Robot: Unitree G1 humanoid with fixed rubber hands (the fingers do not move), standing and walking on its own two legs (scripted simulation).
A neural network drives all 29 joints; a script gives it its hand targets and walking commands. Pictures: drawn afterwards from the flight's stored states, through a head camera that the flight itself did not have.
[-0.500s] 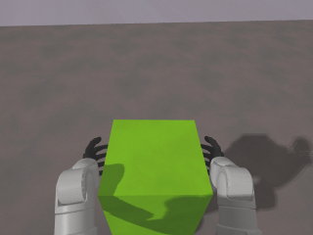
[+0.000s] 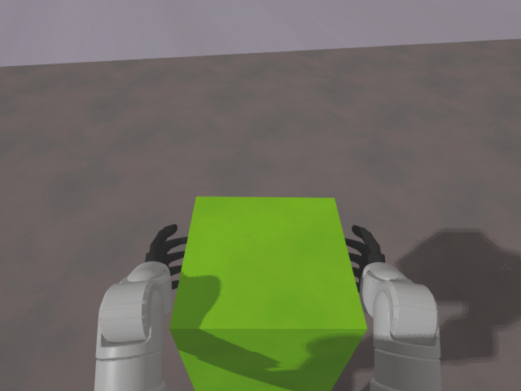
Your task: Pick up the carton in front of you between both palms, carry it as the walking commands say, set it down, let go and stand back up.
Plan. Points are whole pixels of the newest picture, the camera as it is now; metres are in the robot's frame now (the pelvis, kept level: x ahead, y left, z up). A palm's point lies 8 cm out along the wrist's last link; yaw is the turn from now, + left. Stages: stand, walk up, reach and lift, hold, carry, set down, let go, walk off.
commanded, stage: carry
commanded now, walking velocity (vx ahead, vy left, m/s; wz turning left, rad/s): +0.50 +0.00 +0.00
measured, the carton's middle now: (264, 299) +0.26 +0.00 +0.01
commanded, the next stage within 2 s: none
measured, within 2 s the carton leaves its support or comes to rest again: neither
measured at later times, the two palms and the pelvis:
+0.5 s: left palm (173, 145) +0.59 +0.19 +0.07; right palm (313, 147) +0.57 -0.11 +0.08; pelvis +0.32 +0.06 +0.01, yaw -4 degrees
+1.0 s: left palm (203, 79) +0.86 +0.16 +0.09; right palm (313, 84) +0.85 -0.14 +0.07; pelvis +0.58 +0.01 +0.01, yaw +0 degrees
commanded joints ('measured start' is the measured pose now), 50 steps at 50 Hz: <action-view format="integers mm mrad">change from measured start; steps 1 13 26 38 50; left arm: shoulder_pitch -477 -372 -459 -368 -413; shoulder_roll -948 -840 -982 -861 -954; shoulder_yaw -708 -689 -754 -746 -691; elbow -121 -158 -134 -219 -158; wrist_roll -427 -402 -410 -400 -410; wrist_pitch -11 7 -28 -12 -15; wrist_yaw -268 -265 -261 -236 -268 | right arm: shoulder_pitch -482 -399 -444 -327 -481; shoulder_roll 948 876 1001 853 956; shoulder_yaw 750 752 740 724 777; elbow -74 -137 -96 -168 -169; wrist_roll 401 379 420 388 412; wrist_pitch -25 -11 -57 -39 -27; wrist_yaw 261 240 280 268 257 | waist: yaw -4 4 -26 -32 -5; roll -91 -183 72 139 -178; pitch -263 -111 -278 -136 -341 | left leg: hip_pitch -311 -255 375 394 61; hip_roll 68 11 257 143 -19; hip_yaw -57 121 -149 160 19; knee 32 -591 -914 -827 -557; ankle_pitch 110 396 362 872 -50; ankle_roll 15 -10 98 66 -28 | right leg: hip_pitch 437 454 -210 -79 442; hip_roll -290 -200 -89 24 -231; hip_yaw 392 118 221 28 230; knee -281 -351 613 18 -220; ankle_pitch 66 155 -111 197 414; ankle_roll -53 -32 60 86 -47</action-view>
